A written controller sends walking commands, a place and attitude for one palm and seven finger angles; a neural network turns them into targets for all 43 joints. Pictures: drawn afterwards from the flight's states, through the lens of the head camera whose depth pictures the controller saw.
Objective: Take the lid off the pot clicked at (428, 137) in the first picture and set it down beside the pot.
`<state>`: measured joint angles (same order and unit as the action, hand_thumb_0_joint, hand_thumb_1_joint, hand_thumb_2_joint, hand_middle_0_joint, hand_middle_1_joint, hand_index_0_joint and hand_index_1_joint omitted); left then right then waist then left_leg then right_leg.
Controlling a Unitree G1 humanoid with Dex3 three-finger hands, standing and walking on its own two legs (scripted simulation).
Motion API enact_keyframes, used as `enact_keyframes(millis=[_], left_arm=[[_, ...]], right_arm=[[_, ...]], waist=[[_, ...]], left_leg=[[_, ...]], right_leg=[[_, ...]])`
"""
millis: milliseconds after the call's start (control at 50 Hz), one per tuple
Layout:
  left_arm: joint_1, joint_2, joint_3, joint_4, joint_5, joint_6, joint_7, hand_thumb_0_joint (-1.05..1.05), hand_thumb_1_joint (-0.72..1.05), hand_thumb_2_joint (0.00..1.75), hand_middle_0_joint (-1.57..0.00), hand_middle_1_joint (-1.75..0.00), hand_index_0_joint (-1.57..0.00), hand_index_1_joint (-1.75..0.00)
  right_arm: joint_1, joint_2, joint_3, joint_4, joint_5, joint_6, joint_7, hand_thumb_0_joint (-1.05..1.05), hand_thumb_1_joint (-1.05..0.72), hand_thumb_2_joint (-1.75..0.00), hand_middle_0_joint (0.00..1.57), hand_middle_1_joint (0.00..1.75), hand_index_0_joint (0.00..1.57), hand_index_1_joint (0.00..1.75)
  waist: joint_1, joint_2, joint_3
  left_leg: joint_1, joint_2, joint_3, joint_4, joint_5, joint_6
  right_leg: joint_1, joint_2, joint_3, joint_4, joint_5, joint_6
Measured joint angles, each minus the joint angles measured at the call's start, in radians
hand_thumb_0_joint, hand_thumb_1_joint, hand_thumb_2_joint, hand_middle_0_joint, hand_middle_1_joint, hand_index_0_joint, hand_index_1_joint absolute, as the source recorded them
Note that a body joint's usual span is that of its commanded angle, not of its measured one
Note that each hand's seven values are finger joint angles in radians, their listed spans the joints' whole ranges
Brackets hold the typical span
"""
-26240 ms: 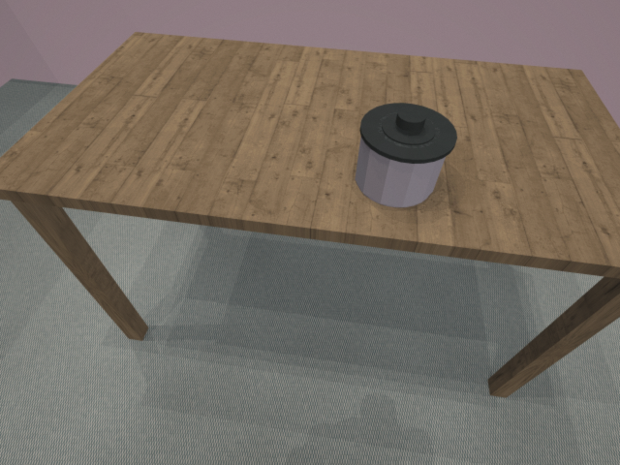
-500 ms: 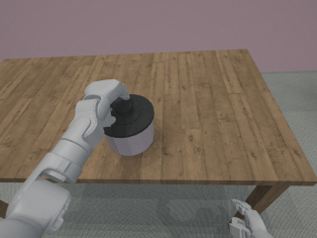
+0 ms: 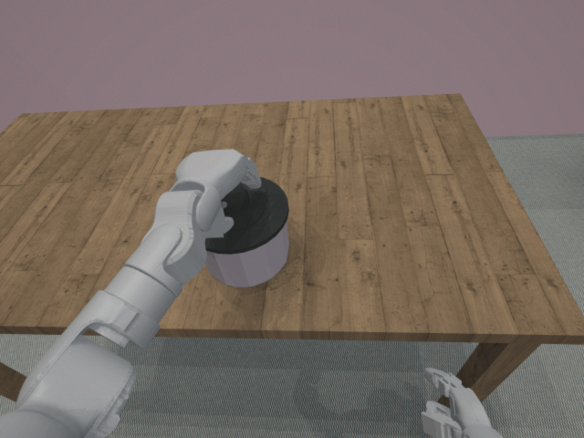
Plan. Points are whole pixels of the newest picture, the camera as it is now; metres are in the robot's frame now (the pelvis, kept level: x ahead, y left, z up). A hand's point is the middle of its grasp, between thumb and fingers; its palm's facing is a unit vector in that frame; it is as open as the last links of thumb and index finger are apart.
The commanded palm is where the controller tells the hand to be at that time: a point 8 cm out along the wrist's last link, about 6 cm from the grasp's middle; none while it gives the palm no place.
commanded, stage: close the fingers and squeeze the knob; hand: left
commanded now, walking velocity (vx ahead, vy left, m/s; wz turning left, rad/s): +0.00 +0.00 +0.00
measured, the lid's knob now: (233, 200) +0.43 +0.11 +0.11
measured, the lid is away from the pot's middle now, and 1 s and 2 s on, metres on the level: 0.01 0.01 0.01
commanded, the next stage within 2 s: lift the lid straight up in 0.90 s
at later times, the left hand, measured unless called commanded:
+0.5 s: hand (228, 203) +0.40 +0.11 +0.13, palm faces -0.22 -0.08 -0.97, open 7.7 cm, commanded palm +0.38 +0.12 +0.19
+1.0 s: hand (227, 206) +0.40 +0.11 +0.13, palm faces -0.22 -0.08 -0.97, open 7.5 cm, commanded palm +0.38 +0.12 +0.19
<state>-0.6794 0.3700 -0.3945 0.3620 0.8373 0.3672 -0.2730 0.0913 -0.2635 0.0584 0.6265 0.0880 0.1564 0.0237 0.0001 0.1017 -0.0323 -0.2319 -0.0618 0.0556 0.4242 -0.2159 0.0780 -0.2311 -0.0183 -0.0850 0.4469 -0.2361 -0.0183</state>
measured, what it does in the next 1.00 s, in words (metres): stands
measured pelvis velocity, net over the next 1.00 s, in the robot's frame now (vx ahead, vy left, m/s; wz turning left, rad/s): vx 0.00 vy -0.01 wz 0.00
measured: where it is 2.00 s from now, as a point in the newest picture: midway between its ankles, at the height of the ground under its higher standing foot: outside the picture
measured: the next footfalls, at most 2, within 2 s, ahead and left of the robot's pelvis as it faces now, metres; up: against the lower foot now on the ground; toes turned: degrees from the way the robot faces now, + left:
none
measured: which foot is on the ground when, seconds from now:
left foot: down 0.00-1.00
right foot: down 0.00-1.00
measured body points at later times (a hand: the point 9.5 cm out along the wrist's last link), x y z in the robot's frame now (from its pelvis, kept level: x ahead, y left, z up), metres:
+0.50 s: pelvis +0.00 -0.01 +0.00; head +0.00 -0.05 +0.45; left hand +0.41 +0.12 +0.18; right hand +0.18 -0.23 -0.11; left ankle +0.00 +0.07 -0.74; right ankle +0.00 -0.11 -0.74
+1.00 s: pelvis +0.00 -0.01 +0.00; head +0.00 -0.05 +0.45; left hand +0.41 +0.12 +0.18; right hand +0.20 -0.23 -0.11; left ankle +0.00 +0.07 -0.74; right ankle +0.00 -0.11 -0.74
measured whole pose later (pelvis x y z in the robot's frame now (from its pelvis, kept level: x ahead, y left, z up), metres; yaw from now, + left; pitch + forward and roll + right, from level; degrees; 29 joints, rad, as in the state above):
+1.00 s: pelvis +0.00 -0.01 +0.00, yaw +0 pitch +1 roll +0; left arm -0.68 0.37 -0.38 0.39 0.84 0.38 -0.30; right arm 0.07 -0.27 0.07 0.62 0.09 0.16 0.01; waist 0.00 0.10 -0.03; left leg -0.22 -0.05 0.05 0.42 -0.22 0.06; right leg -0.22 -0.01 -0.09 0.44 -0.24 -0.03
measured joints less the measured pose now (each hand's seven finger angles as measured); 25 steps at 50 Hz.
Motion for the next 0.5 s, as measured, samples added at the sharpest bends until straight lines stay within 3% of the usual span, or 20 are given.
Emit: enact_keyframes(millis=[100, 160, 320, 500], left_arm=[[0.001, -0.006, 0.022, 0.042, 0.000, 0.005, 0.010, 0.00, -0.13, 1.33, -0.83, -0.24, -0.85, -0.25], [-0.012, 0.002, -0.005, 0.031, 0.004, 0.014, 0.000, 0.00, -0.09, 1.30, -0.80, -0.33, -0.82, -0.35], [-0.038, -0.011, -0.002, 0.071, 0.006, 0.017, -0.005, 0.01, 0.01, 1.23, -0.77, -0.57, -0.79, -0.57], [-0.027, -0.005, 0.017, 0.075, 0.000, 0.010, -0.016, 0.00, 0.03, 1.20, -0.77, -0.63, -0.82, -0.64]], right_arm=[[-0.011, 0.002, 0.011, 0.000, 0.003, 0.005, -0.004, 0.01, -0.91, -0.90, 0.20, 0.30, 0.19, 0.30], [-0.006, 0.003, 0.004, -0.005, 0.002, 0.003, -0.006, 0.01, -0.91, -0.90, 0.20, 0.30, 0.19, 0.30], [-0.004, -0.002, 0.003, 0.002, 0.001, 0.004, -0.011, 0.01, -0.91, -0.90, 0.20, 0.30, 0.19, 0.30], [0.009, -0.004, 0.007, 0.010, 0.000, -0.002, -0.016, 0.01, -0.91, -0.90, 0.20, 0.30, 0.19, 0.30]], waist=[[-0.004, -0.005, 0.000], [-0.004, -0.007, 0.002], [-0.009, -0.003, 0.002], [-0.011, -0.003, -0.001]], left_leg=[[0.000, 0.004, 0.005, -0.001, 0.002, -0.004], [-0.001, 0.004, 0.001, -0.001, 0.003, -0.004], [-0.004, 0.005, -0.001, -0.002, 0.005, -0.008], [0.007, 0.010, -0.002, -0.005, 0.001, -0.013]], right_leg=[[-0.004, 0.004, 0.005, 0.002, 0.002, -0.002], [-0.002, 0.004, 0.001, 0.001, 0.003, -0.004], [-0.007, 0.005, -0.001, 0.003, 0.002, -0.008], [0.005, 0.011, -0.001, -0.003, -0.001, -0.012]])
